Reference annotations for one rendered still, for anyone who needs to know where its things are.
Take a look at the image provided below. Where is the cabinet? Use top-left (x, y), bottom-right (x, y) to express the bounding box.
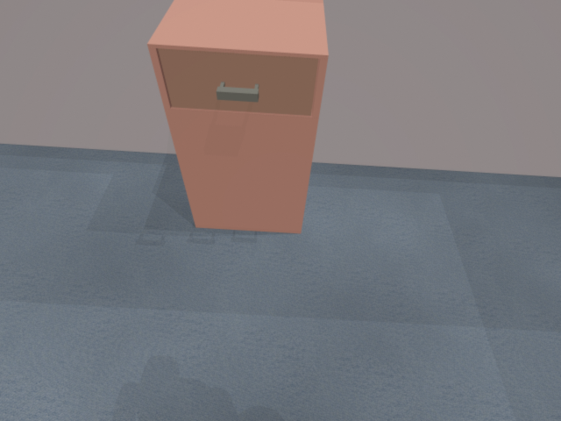
top-left (147, 0), bottom-right (329, 233)

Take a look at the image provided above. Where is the drawer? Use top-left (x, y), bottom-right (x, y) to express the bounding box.
top-left (158, 48), bottom-right (318, 116)

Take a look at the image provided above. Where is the handle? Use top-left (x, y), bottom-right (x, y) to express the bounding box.
top-left (217, 82), bottom-right (259, 102)

